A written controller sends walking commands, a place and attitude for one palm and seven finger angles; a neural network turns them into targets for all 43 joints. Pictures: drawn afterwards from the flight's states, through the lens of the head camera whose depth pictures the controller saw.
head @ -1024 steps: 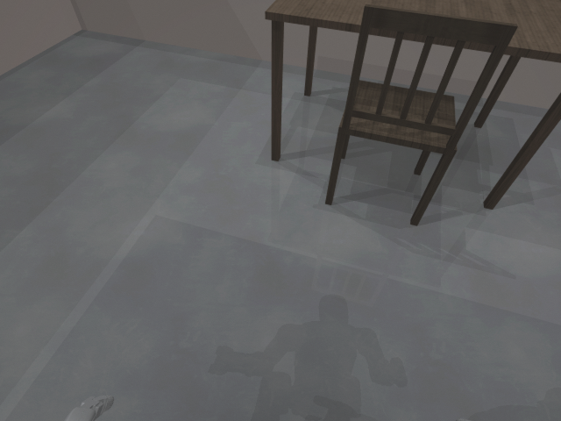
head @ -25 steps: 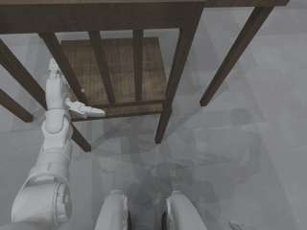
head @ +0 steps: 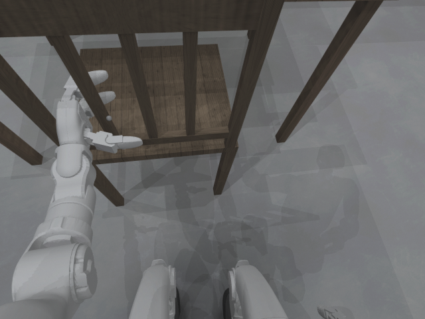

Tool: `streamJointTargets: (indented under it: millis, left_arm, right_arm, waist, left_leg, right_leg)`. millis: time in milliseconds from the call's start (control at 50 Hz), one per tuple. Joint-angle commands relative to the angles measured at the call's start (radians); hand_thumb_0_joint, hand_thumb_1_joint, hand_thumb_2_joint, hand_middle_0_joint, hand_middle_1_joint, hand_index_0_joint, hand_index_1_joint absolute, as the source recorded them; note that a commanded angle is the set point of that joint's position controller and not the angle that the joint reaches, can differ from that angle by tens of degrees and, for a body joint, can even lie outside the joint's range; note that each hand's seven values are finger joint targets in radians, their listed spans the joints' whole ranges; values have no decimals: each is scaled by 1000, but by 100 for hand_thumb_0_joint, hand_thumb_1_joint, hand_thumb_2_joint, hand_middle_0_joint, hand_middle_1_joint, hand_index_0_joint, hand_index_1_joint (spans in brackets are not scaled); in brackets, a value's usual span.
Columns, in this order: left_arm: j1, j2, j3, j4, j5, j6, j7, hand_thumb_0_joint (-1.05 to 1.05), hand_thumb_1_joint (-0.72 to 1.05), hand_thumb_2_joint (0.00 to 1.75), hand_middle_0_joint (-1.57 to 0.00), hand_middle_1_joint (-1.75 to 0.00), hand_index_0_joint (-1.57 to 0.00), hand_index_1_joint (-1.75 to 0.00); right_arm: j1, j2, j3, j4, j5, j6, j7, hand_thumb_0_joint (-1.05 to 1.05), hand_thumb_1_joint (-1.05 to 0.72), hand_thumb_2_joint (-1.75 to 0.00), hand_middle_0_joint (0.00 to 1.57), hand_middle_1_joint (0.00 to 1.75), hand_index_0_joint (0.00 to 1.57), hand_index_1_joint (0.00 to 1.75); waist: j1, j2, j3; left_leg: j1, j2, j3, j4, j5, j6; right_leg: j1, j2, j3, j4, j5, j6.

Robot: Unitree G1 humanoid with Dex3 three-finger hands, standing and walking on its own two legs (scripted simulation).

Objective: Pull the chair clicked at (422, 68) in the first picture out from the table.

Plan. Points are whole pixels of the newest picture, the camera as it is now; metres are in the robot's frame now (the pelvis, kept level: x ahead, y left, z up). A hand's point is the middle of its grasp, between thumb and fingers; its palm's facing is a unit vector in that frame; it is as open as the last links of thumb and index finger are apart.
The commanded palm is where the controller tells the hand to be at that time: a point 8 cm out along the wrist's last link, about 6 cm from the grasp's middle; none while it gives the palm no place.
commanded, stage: hook a spindle and tug to test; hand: left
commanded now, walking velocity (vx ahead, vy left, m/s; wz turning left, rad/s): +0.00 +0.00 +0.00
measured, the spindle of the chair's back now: (143, 96) +0.52 +0.11 +0.04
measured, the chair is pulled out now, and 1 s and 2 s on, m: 0.00 0.04 0.17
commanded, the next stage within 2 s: step backward, pulling the chair out in 1.02 s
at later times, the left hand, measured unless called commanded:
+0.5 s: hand (111, 117) +0.48 +0.17 +0.03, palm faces +0.12 -0.99 -0.03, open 5.2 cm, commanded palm +0.44 +0.20 +0.03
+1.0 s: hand (118, 136) +0.44 +0.15 +0.03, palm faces +0.09 -0.99 -0.04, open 5.2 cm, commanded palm +0.41 +0.20 +0.03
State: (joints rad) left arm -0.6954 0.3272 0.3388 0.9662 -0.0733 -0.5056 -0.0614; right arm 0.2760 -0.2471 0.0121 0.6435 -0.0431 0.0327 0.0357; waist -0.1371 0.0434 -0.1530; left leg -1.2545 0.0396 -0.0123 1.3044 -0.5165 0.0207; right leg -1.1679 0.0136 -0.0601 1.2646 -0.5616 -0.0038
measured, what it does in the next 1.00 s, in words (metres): stands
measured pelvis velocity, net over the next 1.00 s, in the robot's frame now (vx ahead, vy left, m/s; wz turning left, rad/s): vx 0.02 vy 0.00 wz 0.01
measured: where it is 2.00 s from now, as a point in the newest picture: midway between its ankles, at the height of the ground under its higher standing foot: outside the picture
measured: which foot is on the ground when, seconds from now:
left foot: down 0.00-1.00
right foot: down 0.00-1.00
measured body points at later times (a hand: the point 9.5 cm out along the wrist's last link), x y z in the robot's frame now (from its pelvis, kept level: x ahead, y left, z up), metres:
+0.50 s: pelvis +0.01 +0.00 +0.01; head +0.16 +0.02 +0.43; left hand +0.46 +0.22 +0.03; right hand +0.07 -0.25 -0.12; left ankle +0.04 +0.11 -0.61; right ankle +0.01 -0.12 -0.61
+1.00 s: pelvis +0.02 +0.00 +0.01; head +0.15 +0.01 +0.44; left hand +0.43 +0.21 +0.03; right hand +0.12 -0.25 -0.11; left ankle +0.04 +0.10 -0.61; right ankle +0.02 -0.12 -0.61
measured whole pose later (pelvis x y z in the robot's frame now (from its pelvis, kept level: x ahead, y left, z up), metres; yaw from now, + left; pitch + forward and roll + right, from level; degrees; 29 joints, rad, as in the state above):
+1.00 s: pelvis +0.02 +0.00 +0.01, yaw +0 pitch +25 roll -3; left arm -0.45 0.21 0.22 0.73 -0.09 -0.50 -0.01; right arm 0.24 -0.23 0.00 0.61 -0.03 0.03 0.04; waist -0.10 0.04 -0.16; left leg -1.15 0.03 0.00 1.25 -0.53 0.02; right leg -1.08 0.01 -0.05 1.22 -0.58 0.00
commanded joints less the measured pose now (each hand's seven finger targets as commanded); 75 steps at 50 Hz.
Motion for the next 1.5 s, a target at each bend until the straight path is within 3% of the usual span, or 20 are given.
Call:
streamJointTargets:
  millis: [0, 180, 240, 300, 400, 520, 560, 620, 700, 860, 1080, 1100, 1120, 1160, 1220, 1280, 1300, 1360, 1440, 1480]
  left_arm:
    - [-364, 119, -38, -228, 0, -70, -3, 0, 6, 54, -50, -145, -50, -145]
    - [-330, 109, -50, -246, 12, -81, 16, 0, 56, 76, -50, -145, -50, -145]
    - [-368, 77, -77, -216, 13, -81, 15, 0, 73, 83, -50, -145, -50, -145]
    - [-381, 113, -53, -224, 22, -88, 20, 0, 90, 90, -50, -145, -50, -145]
    - [-304, 54, -94, -277, 13, -85, 16, 0, 90, 90, -50, -145, -50, -145]
    - [-184, 55, -90, -358, -2, -73, 24, 0, 90, 90, -50, -145, -50, -145]
    - [-153, 68, -76, -335, -1, -67, 29, 0, 90, 90, -50, -145, -50, -145]
    - [-145, 58, -89, -405, -2, -82, 32, 0, 90, 90, -50, -145, -50, -145]
    - [-25, 69, -70, -447, -11, -83, 34, 0, 90, 90, -50, -145, -50, -145]
    - [-23, 29, -107, -453, -7, -74, 47, 0, 90, 90, -50, -145, -50, -145]
    - [-107, 26, -117, -416, -1, -62, 38, 0, 90, 90, -50, -145, -50, -145]
    - [-220, 51, -113, -433, 0, -62, 41, 0, 90, 90, -50, -145, -50, -145]
    - [-254, 335, -47, -610, 83, 61, 118, 0, 90, 90, -50, -145, -50, -145]
    - [-185, 253, -102, -701, 64, 167, 155, 0, 90, 90, -50, -145, -50, -145]
    - [17, 124, -186, -443, 66, 302, 172, 0, 90, 90, -50, -145, -50, -145]
    - [-61, 107, -226, -269, 77, 341, 194, 0, 90, 90, -50, -145, -50, -145]
    - [-137, 139, -208, -249, 80, 330, 202, 0, 90, 90, -50, -145, -50, -145]
    - [-224, 109, -242, -135, 77, 297, 194, 0, 90, 90, -50, -145, -50, -145]
    - [-215, 65, -276, -86, 72, 275, 170, 0, 90, 90, -50, -145, -50, -145]
    - [-195, 40, -291, -86, 65, 269, 157, 0, 90, 90, -50, -145, -50, -145]
  right_arm:
    - [134, -170, -64, -63, 3, -24, -12, 0, -90, -90, 20, 30, 20, 30]
    - [141, -168, -69, -52, 0, -19, -4, 0, -90, -90, 20, 30, 20, 30]
    - [140, -166, -66, -43, 0, -18, -5, 0, -90, -90, 20, 30, 20, 30]
    - [147, -170, -67, -46, -1, -17, -7, 0, -90, -90, 20, 30, 20, 30]
    - [137, -160, -70, -66, 0, -12, 2, 0, -90, -90, 20, 30, 20, 30]
    - [120, -156, -71, -87, 7, -8, 6, 0, -90, -90, 20, 30, 20, 30]
    - [116, -156, -70, -83, 10, -5, 5, 0, -90, -90, 20, 30, 20, 30]
    - [107, -150, -69, -93, 9, -11, 3, 0, -90, -90, 20, 30, 20, 30]
    - [101, -148, -69, -111, 11, -15, 5, 0, -90, -90, 20, 30, 20, 30]
    - [79, -142, -69, -104, 13, -24, -1, 0, -90, -90, 20, 30, 20, 30]
    - [60, -142, -66, -95, 15, -38, -16, 0, -90, -90, 20, 30, 20, 30]
    - [63, -146, -63, -89, 17, -39, -22, 0, -90, -90, 20, 30, 20, 30]
    - [118, -132, -68, -172, 88, 37, -44, 0, -90, -90, 20, 30, 20, 30]
    - [126, -108, -65, -222, 107, 49, -87, 0, -90, -90, 20, 30, 20, 30]
    - [66, -113, -44, -185, 112, 85, -108, 0, -90, -90, 20, 30, 20, 30]
    - [77, -138, -27, -128, 100, 94, -126, 0, -90, -90, 20, 30, 20, 30]
    - [77, -144, -30, -115, 96, 92, -132, 0, -90, -90, 20, 30, 20, 30]
    - [82, -148, -32, -70, 94, 80, -138, 0, -90, -90, 20, 30, 20, 30]
    - [76, -149, -45, -30, 94, 52, -141, 0, -90, -90, 20, 30, 20, 30]
    - [62, -146, -48, -29, 92, 40, -139, 0, -90, -90, 20, 30, 20, 30]
  waist:
    - [-29, 92, -523]
    - [-23, 88, -523]
    - [-43, 79, -478]
    - [-35, 94, -495]
    - [-18, 126, -552]
    - [7, 90, -548]
    - [1, 38, -498]
    - [11, 96, -515]
    - [38, 71, -518]
    - [21, 47, -457]
    - [12, 42, -482]
    - [-10, 51, -476]
    - [83, 102, -738]
    - [61, 120, -699]
    - [54, 32, -471]
    - [36, -18, -280]
    - [34, -16, -263]
    - [40, 69, -229]
    - [62, 201, -269]
    - [66, 195, -286]
  left_leg:
    - [520, -15, -59, -142, 362, -5]
    - [544, -13, -60, -150, 389, -10]
    - [537, -12, -68, -154, 365, -9]
    - [540, -13, -67, -151, 381, -10]
    - [609, -10, -69, -156, 474, -19]
    - [597, -13, -55, -170, 486, -14]
    - [549, -14, -46, -172, 449, -8]
    - [582, -14, -44, -173, 483, -12]
    - [574, -17, -35, -179, 525, -13]
    - [539, -19, -30, -170, 463, -11]
    - [495, -29, -26, -152, 380, -7]
    - [495, -28, -31, -148, 361, -4]
    - [798, -15, -7, -343, 370, 15]
    - [862, -30, 12, -410, 489, 19]
    - [802, 2, -29, -484, 475, 19]
    - [806, 38, -54, -569, 565, 20]
    - [834, 38, -49, -586, 592, 20]
    - [948, 68, -77, -640, 714, 20]
    - [1098, 103, -123, -683, 894, 19]
    - [1124, 119, -148, -705, 927, 19]
  right_leg:
    - [128, 27, 19, -173, 291, -28]
    - [140, 29, 17, -183, 309, -30]
    - [103, 28, 10, -185, 282, -28]
    - [109, 28, 13, -174, 293, -31]
    - [135, 28, 7, -170, 346, -34]
    - [204, 28, 13, -186, 390, -31]
    - [218, 30, 16, -194, 390, -28]
    - [214, 26, 20, -186, 405, -30]
    - [274, 26, 24, -183, 460, -31]
    - [246, 22, 25, -185, 430, -27]
    - [234, 17, 33, -176, 381, -25]
    - [216, 15, 35, -180, 364, -23]
    - [711, -60, 149, -386, 421, -30]
    - [851, -71, 125, -432, 762, -23]
    - [763, -81, 103, -485, 670, -4]
    - [758, -91, 80, -558, 703, 12]
    - [762, -98, 83, -591, 735, 19]
    - [727, -88, 74, -632, 675, 20]
    - [722, -63, 64, -643, 579, 6]
    - [737, -50, 60, -640, 532, 3]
